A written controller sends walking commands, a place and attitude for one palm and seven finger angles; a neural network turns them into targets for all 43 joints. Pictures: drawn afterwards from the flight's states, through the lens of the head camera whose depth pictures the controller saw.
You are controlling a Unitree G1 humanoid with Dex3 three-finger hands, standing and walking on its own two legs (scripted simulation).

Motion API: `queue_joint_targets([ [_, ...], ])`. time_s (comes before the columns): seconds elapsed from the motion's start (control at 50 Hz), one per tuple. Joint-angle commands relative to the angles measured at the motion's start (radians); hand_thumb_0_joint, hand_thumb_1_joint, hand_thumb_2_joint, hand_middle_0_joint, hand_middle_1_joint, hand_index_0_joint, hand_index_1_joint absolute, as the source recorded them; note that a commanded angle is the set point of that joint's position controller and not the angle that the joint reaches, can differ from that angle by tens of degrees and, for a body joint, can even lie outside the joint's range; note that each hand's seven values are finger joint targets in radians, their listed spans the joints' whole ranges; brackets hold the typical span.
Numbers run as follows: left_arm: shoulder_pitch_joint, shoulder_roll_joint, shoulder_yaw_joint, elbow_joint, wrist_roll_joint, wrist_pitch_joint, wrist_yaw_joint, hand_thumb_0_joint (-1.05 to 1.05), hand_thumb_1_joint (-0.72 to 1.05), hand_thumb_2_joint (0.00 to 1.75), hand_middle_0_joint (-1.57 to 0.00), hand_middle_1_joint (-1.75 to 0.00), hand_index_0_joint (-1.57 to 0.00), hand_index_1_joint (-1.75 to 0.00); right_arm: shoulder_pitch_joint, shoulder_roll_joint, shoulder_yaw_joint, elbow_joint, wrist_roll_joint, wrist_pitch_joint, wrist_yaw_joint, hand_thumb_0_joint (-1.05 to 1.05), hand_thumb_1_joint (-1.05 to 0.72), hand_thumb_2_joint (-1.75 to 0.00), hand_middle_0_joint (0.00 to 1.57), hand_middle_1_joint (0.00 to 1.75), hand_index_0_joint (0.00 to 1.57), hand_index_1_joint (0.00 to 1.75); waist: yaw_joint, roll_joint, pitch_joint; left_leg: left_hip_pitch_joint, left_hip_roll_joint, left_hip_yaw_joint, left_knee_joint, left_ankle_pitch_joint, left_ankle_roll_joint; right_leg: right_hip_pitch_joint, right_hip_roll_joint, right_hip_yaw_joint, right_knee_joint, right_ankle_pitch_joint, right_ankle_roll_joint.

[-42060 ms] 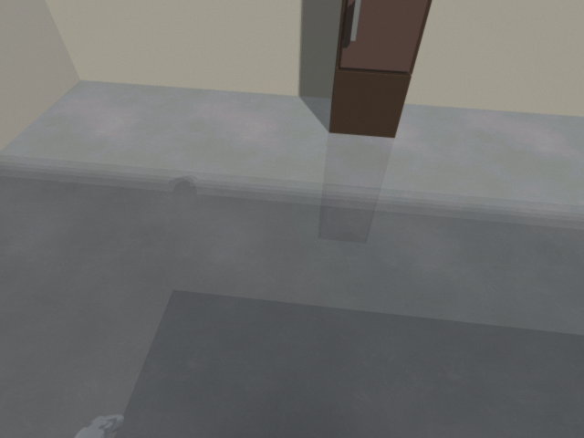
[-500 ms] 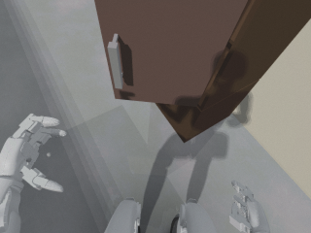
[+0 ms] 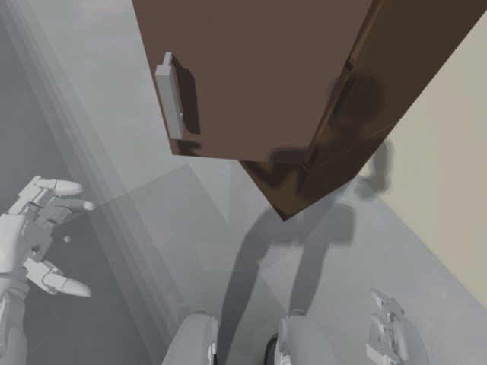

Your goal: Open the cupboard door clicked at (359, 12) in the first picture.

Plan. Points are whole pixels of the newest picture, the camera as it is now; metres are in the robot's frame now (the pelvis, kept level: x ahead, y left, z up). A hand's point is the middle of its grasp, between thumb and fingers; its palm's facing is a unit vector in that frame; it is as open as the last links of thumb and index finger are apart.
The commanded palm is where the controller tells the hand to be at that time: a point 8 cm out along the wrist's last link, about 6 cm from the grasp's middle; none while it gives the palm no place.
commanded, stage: raise the hand with hooked fingers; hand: left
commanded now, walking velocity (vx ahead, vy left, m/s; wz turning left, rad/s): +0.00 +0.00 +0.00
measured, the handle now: (172, 98) +0.59 +0.18 +0.01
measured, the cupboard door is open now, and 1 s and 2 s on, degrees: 54 54 54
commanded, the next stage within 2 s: move the hooked fingers beside the handle in 0.08 s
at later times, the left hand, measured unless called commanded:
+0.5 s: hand (88, 206) +0.33 +0.26 +0.03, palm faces -0.04 -1.00 -0.03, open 14.0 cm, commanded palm +0.32 +0.31 +0.03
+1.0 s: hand (107, 165) +0.42 +0.26 +0.02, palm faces -0.02 -1.00 -0.02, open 14.0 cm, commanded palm +0.40 +0.30 +0.02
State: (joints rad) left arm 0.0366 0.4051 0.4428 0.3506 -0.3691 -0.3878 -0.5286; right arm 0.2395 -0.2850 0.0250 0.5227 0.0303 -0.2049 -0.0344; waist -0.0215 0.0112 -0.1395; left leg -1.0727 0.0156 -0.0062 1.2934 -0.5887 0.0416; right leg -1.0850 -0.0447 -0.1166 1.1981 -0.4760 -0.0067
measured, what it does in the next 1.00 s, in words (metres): stands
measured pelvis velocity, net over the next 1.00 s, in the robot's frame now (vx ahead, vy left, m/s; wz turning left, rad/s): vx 0.00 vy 0.01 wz -0.03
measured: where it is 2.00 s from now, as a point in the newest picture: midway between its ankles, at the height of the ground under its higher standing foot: outside the picture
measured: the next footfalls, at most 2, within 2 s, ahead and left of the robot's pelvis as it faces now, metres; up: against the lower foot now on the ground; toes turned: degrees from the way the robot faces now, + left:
none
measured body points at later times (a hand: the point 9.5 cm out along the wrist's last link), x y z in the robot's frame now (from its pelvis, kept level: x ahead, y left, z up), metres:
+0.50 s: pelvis -0.01 +0.00 -0.01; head +0.12 +0.02 +0.43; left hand +0.33 +0.31 +0.03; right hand +0.16 -0.26 -0.09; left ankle +0.01 +0.09 -0.63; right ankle +0.05 -0.13 -0.63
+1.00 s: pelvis +0.00 +0.01 -0.01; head +0.14 +0.04 +0.41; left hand +0.41 +0.31 +0.02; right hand +0.10 -0.26 -0.11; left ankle +0.01 +0.09 -0.63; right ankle +0.05 -0.13 -0.63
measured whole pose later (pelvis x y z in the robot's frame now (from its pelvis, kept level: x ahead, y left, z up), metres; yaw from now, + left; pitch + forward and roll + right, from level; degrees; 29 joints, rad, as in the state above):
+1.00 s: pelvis +0.00 +0.01 -0.01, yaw -2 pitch +25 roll -4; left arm -0.49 0.49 0.48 0.79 -0.23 -0.41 -0.48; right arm 0.28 -0.29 0.03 0.59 0.01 -0.10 -0.03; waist -0.09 0.01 -0.14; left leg -1.18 0.03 0.01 1.33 -0.60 0.05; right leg -1.20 -0.03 -0.09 1.23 -0.47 0.01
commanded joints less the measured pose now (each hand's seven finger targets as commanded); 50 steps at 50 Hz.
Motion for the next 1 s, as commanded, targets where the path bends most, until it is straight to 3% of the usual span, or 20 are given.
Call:
queue_joint_targets([
  [0.0,-0.097,0.243,0.085,-0.211,-0.026,-0.063,-0.009,0.00,-0.50,0.30,-0.30,-1.20,-0.30,-1.20,0.025,-0.163,-0.076,-0.125,0.005,-0.045,-0.018,0.00,-0.90,-0.90,0.20,0.30,0.20,0.30,0.011,0.109,-0.354,0.237,-0.014,-0.058,-0.227,0.368,-0.039,0.241,0.058,0.050,-0.127,0.147,-0.022],
  [0.06,-0.107,0.249,0.114,-0.172,-0.041,-0.069,-0.006,0.00,-0.50,0.30,-0.30,-1.20,-0.30,-1.20,0.020,-0.159,-0.072,-0.123,0.005,-0.040,-0.022,0.00,-0.90,-0.90,0.20,0.30,0.20,0.30,0.010,0.061,-0.330,0.182,-0.017,-0.050,-0.216,0.328,-0.032,0.261,0.059,0.058,-0.129,0.131,-0.022],
  [0.14,-0.122,0.231,0.104,-0.142,-0.047,-0.071,-0.012,0.00,-0.50,0.30,-0.30,-1.20,-0.30,-1.20,0.015,-0.157,-0.068,-0.124,0.006,-0.040,-0.024,0.00,-0.90,-0.90,0.20,0.30,0.20,0.30,0.013,0.071,-0.325,0.166,-0.019,-0.044,-0.211,0.303,-0.030,0.260,0.058,0.065,-0.130,0.114,-0.024],
  [0.18,-0.179,0.219,0.072,-0.130,-0.036,-0.067,-0.015,0.00,-0.50,0.30,-0.30,-1.20,-0.30,-1.20,0.017,-0.161,-0.068,-0.120,0.008,-0.039,-0.027,0.00,-0.90,-0.90,0.20,0.30,0.20,0.30,-0.008,0.065,-0.308,0.160,-0.019,-0.043,-0.206,0.279,-0.025,0.236,0.056,0.068,-0.135,0.102,-0.019],
  [0.22,-0.269,0.247,0.076,-0.118,-0.026,-0.067,-0.018,0.00,-0.50,0.30,-0.30,-1.20,-0.30,-1.20,0.022,-0.163,-0.065,-0.107,0.004,-0.040,-0.034,0.00,-0.90,-0.90,0.20,0.30,0.20,0.30,-0.020,0.083,-0.303,0.143,-0.016,-0.044,-0.190,0.268,-0.022,0.223,0.058,0.075,-0.126,0.092,-0.024],
  [0.32,-0.364,0.261,0.061,-0.098,-0.008,-0.073,-0.024,0.00,-0.50,0.30,-0.30,-1.20,-0.30,-1.20,0.033,-0.167,-0.065,-0.096,0.003,-0.044,-0.042,0.00,-0.90,-0.90,0.20,0.30,0.20,0.30,-0.019,0.102,-0.356,0.178,-0.013,-0.051,-0.186,0.297,-0.024,0.206,0.057,0.072,-0.111,0.112,-0.027],
  [0.36,-0.380,0.292,0.088,-0.069,0.000,-0.069,-0.019,0.00,-0.50,0.30,-0.30,-1.20,-0.30,-1.20,0.038,-0.168,-0.064,-0.088,0.003,-0.039,-0.041,0.00,-0.90,-0.90,0.20,0.30,0.20,0.30,-0.007,0.119,-0.384,0.187,-0.013,-0.051,-0.191,0.307,-0.029,0.217,0.053,0.073,-0.111,0.118,-0.025],
  [0.5,-0.451,0.337,0.129,0.065,0.023,-0.030,0.013,0.00,-0.50,0.30,-0.30,-1.20,-0.30,-1.20,0.051,-0.172,-0.060,-0.082,0.004,-0.005,-0.033,0.00,-0.90,-0.90,0.20,0.30,0.20,0.30,-0.007,0.059,-0.395,0.124,-0.011,-0.037,-0.182,0.309,-0.021,0.251,0.049,0.083,-0.108,0.146,-0.017],
  [0.56,-0.527,0.332,0.106,0.095,0.039,-0.033,0.012,0.00,-0.50,0.30,-0.30,-1.20,-0.30,-1.20,0.065,-0.173,-0.058,-0.075,0.002,0.005,-0.028,0.00,-0.90,-0.90,0.20,0.30,0.20,0.30,-0.015,0.109,-0.397,0.146,-0.006,-0.040,-0.188,0.325,-0.027,0.221,0.052,0.076,-0.099,0.155,-0.021],
  [0.64,-0.570,0.347,0.110,0.099,0.047,-0.061,0.006,0.00,-0.50,0.30,-0.30,-1.20,-0.30,-1.20,0.093,-0.181,-0.065,-0.063,-0.001,0.018,-0.023,0.00,-0.90,-0.90,0.20,0.30,0.20,0.30,-0.022,0.097,-0.454,0.196,0.001,-0.049,-0.181,0.389,-0.031,0.215,0.059,0.072,-0.091,0.195,-0.022],
  [0.66,-0.584,0.311,0.075,0.101,0.049,-0.065,0.005,0.00,-0.50,0.30,-0.30,-1.20,-0.30,-1.20,0.092,-0.178,-0.066,-0.061,-0.001,0.020,-0.021,0.00,-0.90,-0.90,0.20,0.30,0.20,0.30,-0.030,0.118,-0.451,0.212,0.000,-0.052,-0.183,0.397,-0.033,0.194,0.057,0.070,-0.092,0.193,-0.021],
  [0.7,-0.614,0.306,0.072,0.139,0.054,-0.065,0.010,0.00,-0.50,0.30,-0.30,-1.20,-0.30,-1.20,0.099,-0.180,-0.068,-0.048,-0.002,0.027,-0.019,0.00,-0.90,-0.90,0.20,0.30,0.20,0.30,-0.039,0.106,-0.429,0.204,0.002,-0.054,-0.184,0.369,-0.033,0.170,0.057,0.066,-0.096,0.169,-0.019],
  [0.74,-0.666,0.339,0.091,0.175,0.062,-0.070,0.013,0.00,-0.50,0.30,-0.30,-1.20,-0.30,-1.20,0.109,-0.190,-0.068,-0.035,-0.004,0.038,-0.022,0.00,-0.90,-0.90,0.20,0.30,0.20,0.30,-0.048,0.082,-0.424,0.190,0.005,-0.059,-0.180,0.362,-0.031,0.157,0.061,0.064,-0.090,0.162,-0.020],
  [0.78,-0.694,0.336,0.085,0.216,0.077,-0.068,0.023,0.00,-0.50,0.30,-0.30,-1.20,-0.30,-1.20,0.115,-0.190,-0.067,-0.032,-0.004,0.047,-0.021,0.00,-0.90,-0.90,0.20,0.30,0.20,0.30,-0.046,0.102,-0.405,0.187,0.004,-0.064,-0.186,0.363,-0.035,0.140,0.057,0.059,-0.085,0.157,-0.023],
  [0.88,-0.782,0.390,0.114,0.233,0.106,-0.091,0.049,0.00,-0.50,0.30,-0.30,-1.20,-0.30,-1.20,0.137,-0.192,-0.069,-0.019,-0.014,0.072,-0.014,0.00,-0.90,-0.90,0.20,0.30,0.20,0.30,-0.045,0.125,-0.468,0.231,0.008,-0.070,-0.168,0.434,-0.043,0.137,0.058,0.057,-0.071,0.192,-0.023],
  [0.94,-0.836,0.380,0.090,0.215,0.115,-0.109,0.052,0.00,-0.50,0.30,-0.30,-1.20,-0.30,-1.20,0.147,-0.190,-0.069,-0.013,-0.018,0.083,-0.008,0.00,-0.90,-0.90,0.20,0.30,0.20,0.30,-0.046,0.190,-0.524,0.307,0.014,-0.084,-0.164,0.522,-0.061,0.109,0.062,0.053,-0.063,0.205,-0.025],
  [0.98,-0.818,0.347,0.069,0.252,0.119,-0.105,0.059,0.00,-0.50,0.30,-0.30,-1.20,-0.30,-1.20,0.153,-0.190,-0.071,-0.009,-0.018,0.096,-0.003,0.00,-0.90,-0.90,0.20,0.30,0.20,0.30,-0.057,0.171,-0.497,0.322,0.020,-0.092,-0.166,0.547,-0.066,0.082,0.063,0.045,-0.069,0.203,-0.023],
])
